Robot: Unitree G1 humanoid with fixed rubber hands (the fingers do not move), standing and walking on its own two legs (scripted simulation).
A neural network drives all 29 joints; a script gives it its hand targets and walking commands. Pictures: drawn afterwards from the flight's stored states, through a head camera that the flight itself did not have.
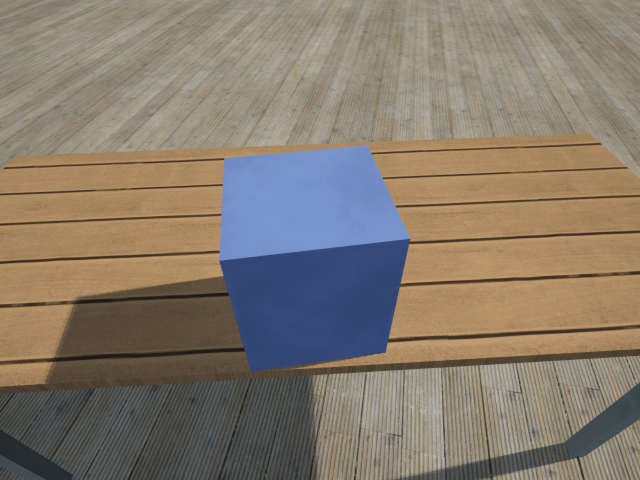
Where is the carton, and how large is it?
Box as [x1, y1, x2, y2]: [219, 145, 409, 371]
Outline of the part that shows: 367,145 224,158 219,261 251,371 385,352 409,237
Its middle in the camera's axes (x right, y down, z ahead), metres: -0.02 +0.03 +0.58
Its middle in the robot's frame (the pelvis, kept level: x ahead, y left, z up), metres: +0.43 +0.04 +0.05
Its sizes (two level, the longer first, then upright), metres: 0.210 0.200 0.250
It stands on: a table, 0.69 m high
